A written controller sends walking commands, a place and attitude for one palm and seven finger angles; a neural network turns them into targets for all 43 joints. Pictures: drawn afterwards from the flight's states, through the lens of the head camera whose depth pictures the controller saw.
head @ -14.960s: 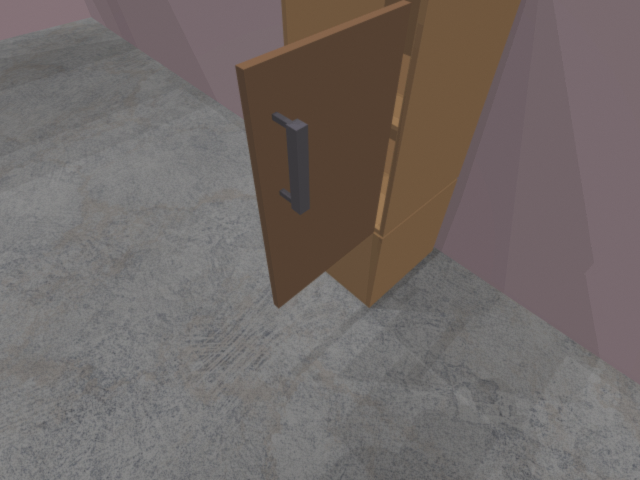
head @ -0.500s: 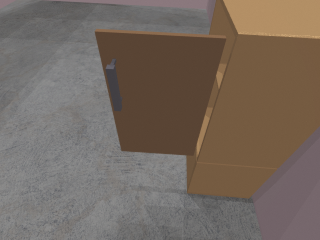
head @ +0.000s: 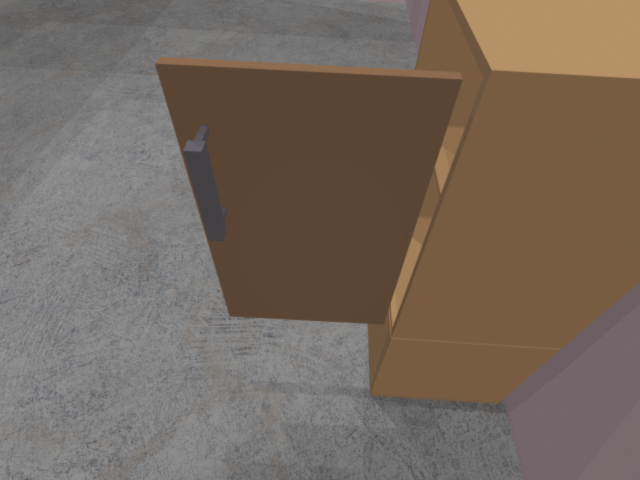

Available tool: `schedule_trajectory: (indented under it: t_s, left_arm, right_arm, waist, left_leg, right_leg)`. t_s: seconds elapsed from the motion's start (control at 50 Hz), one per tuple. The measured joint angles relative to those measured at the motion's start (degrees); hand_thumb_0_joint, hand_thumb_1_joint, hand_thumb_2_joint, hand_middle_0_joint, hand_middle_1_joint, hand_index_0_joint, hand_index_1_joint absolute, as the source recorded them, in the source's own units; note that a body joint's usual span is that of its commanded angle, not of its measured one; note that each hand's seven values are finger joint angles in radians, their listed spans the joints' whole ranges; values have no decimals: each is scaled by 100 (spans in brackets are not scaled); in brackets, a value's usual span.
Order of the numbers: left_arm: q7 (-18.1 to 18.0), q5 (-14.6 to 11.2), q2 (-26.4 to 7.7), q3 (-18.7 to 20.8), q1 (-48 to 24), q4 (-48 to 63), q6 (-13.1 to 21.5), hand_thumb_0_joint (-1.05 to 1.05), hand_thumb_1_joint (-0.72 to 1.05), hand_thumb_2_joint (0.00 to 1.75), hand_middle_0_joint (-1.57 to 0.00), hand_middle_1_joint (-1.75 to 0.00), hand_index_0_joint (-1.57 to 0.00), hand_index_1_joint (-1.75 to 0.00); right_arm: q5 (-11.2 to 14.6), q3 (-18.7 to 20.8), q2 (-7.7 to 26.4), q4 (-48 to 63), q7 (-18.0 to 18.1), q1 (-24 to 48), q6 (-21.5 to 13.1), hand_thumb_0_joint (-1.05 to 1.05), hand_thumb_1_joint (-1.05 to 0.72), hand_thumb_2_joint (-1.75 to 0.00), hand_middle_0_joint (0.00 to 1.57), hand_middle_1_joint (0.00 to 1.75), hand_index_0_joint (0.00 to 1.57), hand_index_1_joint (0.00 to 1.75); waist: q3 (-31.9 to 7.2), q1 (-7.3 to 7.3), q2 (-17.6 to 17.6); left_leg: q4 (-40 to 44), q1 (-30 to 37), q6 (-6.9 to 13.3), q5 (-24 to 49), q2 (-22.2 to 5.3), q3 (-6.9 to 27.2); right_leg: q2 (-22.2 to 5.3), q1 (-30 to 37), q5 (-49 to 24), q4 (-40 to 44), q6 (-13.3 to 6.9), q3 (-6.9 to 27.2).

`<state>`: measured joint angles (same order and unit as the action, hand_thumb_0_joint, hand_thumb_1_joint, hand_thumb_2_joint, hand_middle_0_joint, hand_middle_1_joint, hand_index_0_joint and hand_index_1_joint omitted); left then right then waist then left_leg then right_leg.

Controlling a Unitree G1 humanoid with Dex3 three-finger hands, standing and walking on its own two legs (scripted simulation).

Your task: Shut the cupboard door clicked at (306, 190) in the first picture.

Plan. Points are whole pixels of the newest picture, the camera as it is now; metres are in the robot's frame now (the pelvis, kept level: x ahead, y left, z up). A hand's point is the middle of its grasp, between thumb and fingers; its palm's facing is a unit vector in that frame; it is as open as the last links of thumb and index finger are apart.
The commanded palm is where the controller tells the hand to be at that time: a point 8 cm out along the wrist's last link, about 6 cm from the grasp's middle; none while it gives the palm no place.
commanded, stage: come to a stop and stand still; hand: left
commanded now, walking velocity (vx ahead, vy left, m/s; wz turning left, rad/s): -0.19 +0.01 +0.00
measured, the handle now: (210, 186) +0.47 +0.19 +0.10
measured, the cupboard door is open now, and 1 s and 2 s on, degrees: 91 91 91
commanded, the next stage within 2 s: look again from close up in 1.12 s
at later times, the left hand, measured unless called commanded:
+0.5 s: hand out of the picture +0.04 +0.21 -0.16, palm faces +0.02 -0.96 -0.29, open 7.4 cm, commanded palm none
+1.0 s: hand out of the picture -0.06 +0.19 -0.17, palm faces -0.01 -0.98 -0.19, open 7.4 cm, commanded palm none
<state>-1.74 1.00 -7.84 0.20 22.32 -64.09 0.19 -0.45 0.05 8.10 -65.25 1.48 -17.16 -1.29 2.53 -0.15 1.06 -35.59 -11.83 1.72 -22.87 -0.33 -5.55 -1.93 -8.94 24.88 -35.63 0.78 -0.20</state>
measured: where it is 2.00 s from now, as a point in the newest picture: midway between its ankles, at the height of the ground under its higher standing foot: outside the picture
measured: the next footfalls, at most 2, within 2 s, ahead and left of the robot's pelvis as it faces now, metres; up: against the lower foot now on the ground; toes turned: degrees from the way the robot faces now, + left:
none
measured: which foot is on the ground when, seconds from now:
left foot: down 0.00-1.00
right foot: down 0.00-1.00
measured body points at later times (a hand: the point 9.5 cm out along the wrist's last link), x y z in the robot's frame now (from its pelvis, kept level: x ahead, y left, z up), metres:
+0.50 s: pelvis -0.01 +0.00 +0.00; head +0.01 -0.01 +0.45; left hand +0.04 +0.26 -0.13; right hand +0.06 -0.25 -0.14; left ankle -0.04 +0.10 -0.72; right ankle -0.06 -0.13 -0.72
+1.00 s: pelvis -0.07 +0.02 +0.01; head -0.05 +0.03 +0.46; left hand -0.06 +0.25 -0.15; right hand -0.03 -0.21 -0.14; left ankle -0.04 +0.10 -0.72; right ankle -0.06 -0.13 -0.72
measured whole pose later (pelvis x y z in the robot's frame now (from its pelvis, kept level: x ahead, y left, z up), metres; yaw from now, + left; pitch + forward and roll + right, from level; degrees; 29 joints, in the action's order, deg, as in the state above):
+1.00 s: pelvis -0.07 +0.02 +0.01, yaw +0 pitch -1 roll +0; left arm -2.2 1.0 -10.3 -1.5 17.8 -57.5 -1.0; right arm -0.7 0.5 9.7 -60.2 0.2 -13.7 0.6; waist 2.1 -0.1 1.3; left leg -28.3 -14.8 3.8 -13.1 0.9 -6.4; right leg -3.2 -12.8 14.3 -27.9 2.4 -1.4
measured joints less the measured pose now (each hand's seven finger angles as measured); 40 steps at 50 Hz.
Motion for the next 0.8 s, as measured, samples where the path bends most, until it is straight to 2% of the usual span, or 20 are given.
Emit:
schedule_trajectory:
  t_s: [0.06,0.14,0.26,0.36,0.42,0.44,0.48,0.58,0.8]
  left_arm:
    - [-63,-18,56,-19,-146,3,-85,0,90,90,-20,-30,-20,-30]
    - [-128,-39,85,3,-424,170,8,0,90,90,-20,-30,-20,-30]
    - [-208,0,-127,54,-628,458,36,1,93,90,-20,-30,-20,-30]
    - [-173,-19,-295,32,-776,603,-105,1,92,90,-20,-30,-20,-30]
    - [-108,-18,-426,17,-833,830,-130,1,91,90,-20,-30,-20,-30]
    - [-102,-16,-450,31,-838,891,-110,1,91,90,-20,-30,-20,-30]
    - [-107,-4,-483,55,-839,988,-40,1,91,90,-20,-30,-20,-30]
    - [-116,12,-582,50,-873,1130,-25,0,90,90,-20,-30,-20,-30]
    - [-40,9,-405,-133,-800,1041,-116,0,90,90,-20,-30,-20,-30]
  right_arm:
    - [-13,-2,-26,50,99,55,-42,1,-90,-90,20,30,20,30]
    - [21,13,-49,57,162,129,83,1,-91,-90,20,30,20,30]
    - [53,168,72,264,121,342,263,2,-92,-90,20,30,20,30]
    - [-1,192,172,505,88,576,230,1,-91,-90,20,30,20,30]
    - [-61,239,275,828,47,547,104,1,-91,-90,20,30,20,30]
    - [-66,256,321,906,52,541,89,1,-91,-90,20,30,20,30]
    - [-70,272,410,1012,45,587,104,1,-91,-90,20,30,20,30]
    - [-74,252,460,1167,1,778,150,1,-91,-90,20,30,20,30]
    - [-68,67,306,1007,-136,766,199,1,-90,-90,20,30,20,30]
  waist:
    - [56,-6,-31]
    - [38,-6,-130]
    - [42,-8,-71]
    - [144,-4,23]
    - [107,-13,1]
    - [57,-15,-44]
    - [-25,7,-150]
    - [-109,-20,-142]
    - [-173,23,-57]
  left_leg:
    - [113,189,12,-18,-11,-63]
    - [229,215,-89,116,-53,-25]
    - [189,-29,-218,385,-49,-23]
    - [547,81,-21,286,28,-67]
    - [485,-70,5,376,78,-28]
    - [413,-139,10,364,74,-4]
    - [243,-258,5,308,20,18]
    - [181,-300,18,370,28,24]
    - [456,-281,110,726,37,-39]
  right_leg:
    - [-58,-119,-58,-370,-48,-188]
    - [-25,150,-153,313,-39,-316]
    - [-41,25,-329,478,-127,-358]
    - [-99,-140,-296,313,-47,-316]
    - [-113,-312,-303,153,-167,-234]
    - [-99,-312,-284,198,-147,-218]
    - [-53,-310,-292,286,20,-215]
    - [-63,-373,-373,180,18,-217]
    - [-57,-344,-796,525,89,-161]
